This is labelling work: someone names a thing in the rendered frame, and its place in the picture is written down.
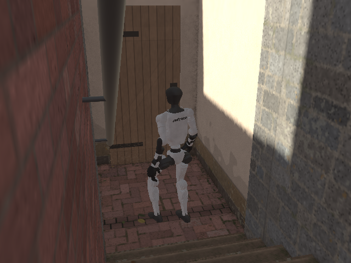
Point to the stairs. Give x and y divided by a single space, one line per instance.
259 256

